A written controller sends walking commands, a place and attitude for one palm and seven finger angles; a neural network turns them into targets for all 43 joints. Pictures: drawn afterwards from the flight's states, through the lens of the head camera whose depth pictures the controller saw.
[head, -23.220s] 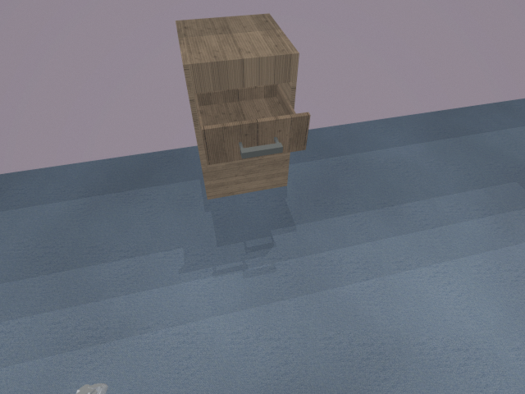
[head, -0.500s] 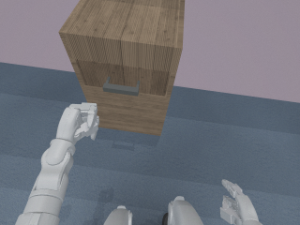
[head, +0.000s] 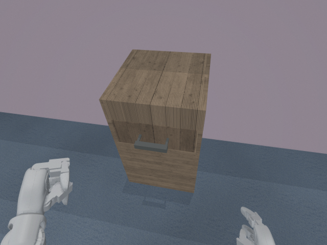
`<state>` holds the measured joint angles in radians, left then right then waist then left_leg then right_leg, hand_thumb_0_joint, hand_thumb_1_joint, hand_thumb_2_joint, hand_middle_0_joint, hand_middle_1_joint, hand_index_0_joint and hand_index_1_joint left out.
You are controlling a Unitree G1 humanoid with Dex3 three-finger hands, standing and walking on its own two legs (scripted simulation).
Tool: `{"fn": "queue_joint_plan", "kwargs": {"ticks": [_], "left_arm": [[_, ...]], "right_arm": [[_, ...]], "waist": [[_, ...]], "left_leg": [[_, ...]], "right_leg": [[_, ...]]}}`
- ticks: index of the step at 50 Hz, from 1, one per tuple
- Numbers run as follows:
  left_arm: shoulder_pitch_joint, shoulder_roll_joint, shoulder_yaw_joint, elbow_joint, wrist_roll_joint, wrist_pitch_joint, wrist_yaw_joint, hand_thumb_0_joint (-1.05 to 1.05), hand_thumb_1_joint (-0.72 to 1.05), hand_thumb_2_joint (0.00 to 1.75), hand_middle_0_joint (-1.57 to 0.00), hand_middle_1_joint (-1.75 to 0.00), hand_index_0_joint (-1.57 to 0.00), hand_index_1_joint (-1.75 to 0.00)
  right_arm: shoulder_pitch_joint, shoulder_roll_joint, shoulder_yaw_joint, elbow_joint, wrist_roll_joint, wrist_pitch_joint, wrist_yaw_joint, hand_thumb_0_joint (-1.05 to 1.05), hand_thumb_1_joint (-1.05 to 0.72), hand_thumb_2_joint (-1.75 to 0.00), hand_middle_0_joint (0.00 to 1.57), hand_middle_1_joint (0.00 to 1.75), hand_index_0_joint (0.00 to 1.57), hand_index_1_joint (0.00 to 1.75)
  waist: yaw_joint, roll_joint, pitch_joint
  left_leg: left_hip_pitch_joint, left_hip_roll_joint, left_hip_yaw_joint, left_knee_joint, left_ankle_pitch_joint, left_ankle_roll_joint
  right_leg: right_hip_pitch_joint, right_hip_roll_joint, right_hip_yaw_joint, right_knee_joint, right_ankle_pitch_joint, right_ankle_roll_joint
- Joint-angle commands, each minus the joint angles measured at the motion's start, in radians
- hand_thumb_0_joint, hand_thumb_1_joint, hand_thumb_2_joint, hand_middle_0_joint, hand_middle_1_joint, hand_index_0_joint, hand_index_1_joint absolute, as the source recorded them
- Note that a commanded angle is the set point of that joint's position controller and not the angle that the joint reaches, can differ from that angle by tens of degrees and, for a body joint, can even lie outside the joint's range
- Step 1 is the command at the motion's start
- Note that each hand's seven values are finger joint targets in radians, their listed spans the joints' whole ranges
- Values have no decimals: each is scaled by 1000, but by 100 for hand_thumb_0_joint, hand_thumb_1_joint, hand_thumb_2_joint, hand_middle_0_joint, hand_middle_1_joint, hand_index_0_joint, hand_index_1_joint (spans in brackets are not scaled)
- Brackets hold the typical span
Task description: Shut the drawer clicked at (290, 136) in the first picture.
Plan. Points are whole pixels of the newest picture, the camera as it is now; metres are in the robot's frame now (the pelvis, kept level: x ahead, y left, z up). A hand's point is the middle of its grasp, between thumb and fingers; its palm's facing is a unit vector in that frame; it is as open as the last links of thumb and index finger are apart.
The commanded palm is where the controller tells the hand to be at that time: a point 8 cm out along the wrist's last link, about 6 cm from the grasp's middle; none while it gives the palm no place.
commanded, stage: draw the hand back to the body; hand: left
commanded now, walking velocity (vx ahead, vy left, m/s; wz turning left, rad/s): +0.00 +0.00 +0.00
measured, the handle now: (152, 142) +0.59 +0.12 -0.24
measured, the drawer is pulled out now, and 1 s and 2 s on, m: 0.00 0.00 0.00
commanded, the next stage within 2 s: step back with the hand held close in 0.34 s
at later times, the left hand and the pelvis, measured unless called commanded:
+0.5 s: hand (34, 204) +0.15 +0.22 +0.16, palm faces +0.39 -0.83 -0.40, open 3.2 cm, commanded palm +0.11 +0.27 +0.19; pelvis -0.03 -0.01 +0.01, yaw -1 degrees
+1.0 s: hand out of the picture +0.11 +0.26 +0.18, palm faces +0.39 -0.78 -0.49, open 3.2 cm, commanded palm +0.06 +0.29 +0.19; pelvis -0.08 +0.01 +0.01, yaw -1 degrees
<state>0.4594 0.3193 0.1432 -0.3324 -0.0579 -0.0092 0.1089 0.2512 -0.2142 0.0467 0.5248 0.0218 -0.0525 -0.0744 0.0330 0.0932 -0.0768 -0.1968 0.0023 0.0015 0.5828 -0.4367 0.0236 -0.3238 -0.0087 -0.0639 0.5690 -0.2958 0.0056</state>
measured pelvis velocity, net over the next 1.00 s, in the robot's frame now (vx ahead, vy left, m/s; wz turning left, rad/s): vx -0.08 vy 0.01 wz -0.02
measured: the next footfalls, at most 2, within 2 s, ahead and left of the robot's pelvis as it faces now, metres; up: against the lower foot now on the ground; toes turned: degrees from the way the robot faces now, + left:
none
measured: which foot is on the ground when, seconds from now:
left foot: down 0.00-1.00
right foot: down 0.00-1.00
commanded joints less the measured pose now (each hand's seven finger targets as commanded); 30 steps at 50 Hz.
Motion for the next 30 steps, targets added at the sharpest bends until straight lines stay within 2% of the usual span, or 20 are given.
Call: {"fn": "queue_joint_plan", "kwargs": {"ticks": [1, 3, 4, 6, 8, 9, 10, 11, 12, 14, 18, 19, 20, 22, 23, 24, 25, 26, 27, 30], "left_arm": [[-28, 208, 209, -334, -3, -87, 19, 0, 90, 90, -140, -160, -140, -160], [-9, 218, 234, -398, -3, -98, 22, 0, 90, 90, -140, -160, -140, -160], [-8, 233, 251, -414, -2, -101, 23, 0, 90, 90, -140, -160, -140, -160], [10, 223, 262, -439, -5, -109, 21, 0, 90, 90, -140, -160, -140, -160], [29, 234, 299, -447, -5, -123, 25, 0, 90, 90, -140, -160, -140, -160], [43, 193, 273, -360, -2, -116, 20, 0, 90, 90, -140, -160, -140, -160], [52, 146, 241, -276, -6, -108, 14, 0, 90, 90, -140, -160, -140, -160], [39, 125, 224, -245, -9, -105, 9, 0, 90, 90, -140, -160, -140, -160], [22, 124, 223, -232, -8, -110, 8, 0, 90, 90, -140, -160, -140, -160], [2, 129, 220, -228, -5, -122, 6, 0, 90, 90, -140, -160, -140, -160], [-10, 198, 261, -375, 2, -154, 17, 0, 90, 90, -140, -160, -140, -160], [-21, 221, 273, -398, 3, -156, 21, 0, 90, 90, -140, -160, -140, -160], [-12, 210, 264, -419, 4, -159, 24, 0, 90, 90, -140, -160, -140, -160], [-5, 219, 270, -437, 11, -159, 33, 0, 90, 90, -140, -160, -140, -160], [-1, 216, 271, -419, 10, -155, 35, 0, 90, 90, -140, -160, -140, -160], [-229, 357, 444, -481, 3, -227, 45, 0, 90, 90, -140, -160, -140, -160], [-107, 269, 389, -340, 4, -230, 38, 0, 90, 90, -140, -160, -140, -160], [-30, 211, 340, -273, 12, -222, 32, 0, 90, 90, -140, -160, -140, -160], [2, 185, 322, -238, 16, -219, 28, 0, 90, 90, -140, -160, -140, -160], [73, 152, 294, -217, 20, -245, 22, 0, 90, 90, -140, -160, -140, -160]], "right_arm": [[-90, -87, -42, -142, -5, -87, -10, 0, -90, -90, 20, 30, 20, 30], [-91, -84, -45, -134, -6, -106, -8, 0, -90, -90, 20, 30, 20, 30], [-95, -86, -46, -128, -7, -114, -8, 0, -90, -90, 20, 30, 20, 30], [-99, -84, -48, -119, -8, -127, -5, 0, -90, -90, 20, 30, 20, 30], [-103, -82, -52, -107, -8, -139, -4, 0, -90, -90, 20, 30, 20, 30], [-108, -84, -56, -91, -7, -138, -4, 0, -90, -90, 20, 30, 20, 30], [-111, -86, -55, -83, -7, -128, -3, 0, -90, -90, 20, 30, 20, 30], [-114, -94, -59, -82, -2, -119, -2, 0, -90, -90, 20, 30, 20, 30], [-117, -100, -63, -81, 0, -113, -4, 0, -90, -90, 20, 30, 20, 30], [-125, -106, -66, -82, 1, -108, -9, 0, -90, -90, 20, 30, 20, 30], [-137, -98, -61, -103, -13, -136, -9, 0, -90, -90, 20, 30, 20, 30], [-140, -99, -54, -101, -16, -145, -8, 0, -90, -90, 20, 30, 20, 30], [-140, -93, -51, -101, -15, -155, -8, 0, -90, -90, 20, 30, 20, 30], [-136, -91, -51, -96, -16, -173, -9, 0, -90, -90, 20, 30, 20, 30], [-137, -87, -50, -90, -16, -177, -9, 0, -90, -90, 20, 30, 20, 30], [-121, -103, -38, -133, -13, -154, -8, 0, -90, -90, 20, 30, 20, 30], [-110, -92, -56, -88, -18, -140, -13, 0, -90, -90, 20, 30, 20, 30], [-112, -102, -66, -81, -19, -128, -12, 0, -90, -90, 20, 30, 20, 30], [-111, -107, -71, -78, -22, -115, -9, 0, -90, -90, 20, 30, 20, 30], [-125, -119, -79, -72, -25, -95, -2, 0, -90, -90, 20, 30, 20, 30]], "waist": [[13, -9, -113], [16, -12, -116], [19, -3, -102], [18, 2, -72], [23, -27, -47], [17, -45, 12], [8, -106, 77], [1, -122, 108], [-2, -138, 128], [1, -107, 126], [29, -27, -45], [31, 2, -49], [31, 26, -52], [30, 39, -36], [28, 16, -7], [-11, 46, 135], [-25, -82, 166], [-32, -132, 180], [-36, -156, 163], [-32, -57, 83]], "left_leg": [[15, 30, -1, -92, 621, -19], [42, 36, -1, -101, 663, -21], [48, 34, -4, -104, 661, -22], [60, 37, 0, -118, 641, -20], [57, 38, 1, -128, 609, -16], [47, 41, 2, -132, 572, -14], [24, 42, 2, -142, 508, -8], [9, 41, 4, -149, 434, -3], [0, 39, 4, -153, 390, 3], [-3, 34, 0, -163, 321, 7], [34, 23, 2, -170, 352, 11], [29, 22, -5, -172, 346, 5], [27, 23, -8, -177, 349, 2], [26, 24, -5, -179, 379, -1], [19, 25, -6, -180, 381, -2], [-71, 30, -26, -200, 246, 15], [-82, 37, -35, -178, 205, 18], [-53, 34, -32, -160, 209, 22], [-26, 36, -27, -157, 224, 23], [-37, 54, -27, -209, 276, 23]], "right_leg": [[239, -22, 16, -72, 423, -25], [250, -22, 15, -80, 443, -23], [248, -16, 19, -89, 436, -25], [239, -16, 17, -102, 418, -22], [239, -14, 16, -113, 401, -23], [210, -9, 18, -125, 374, -26], [184, -9, 12, -135, 335, -22], [167, -10, 15, -146, 284, -21], [155, -9, 17, -155, 250, -20], [150, -11, 25, -163, 183, -22], [254, -21, 39, -141, 224, -24], [261, -19, 45, -141, 218, -28], [267, -20, 45, -139, 219, -29], [268, -18, 44, -140, 248, -32], [259, -16, 43, -144, 250, -32], [170, -61, 170, -205, 236, -38], [121, -87, 188, -245, 191, -45], [76, -95, 202, -271, 164, -48], [69, -98, 201, -278, 162, -47], [133, -87, 145, -228, 208, -32]]}}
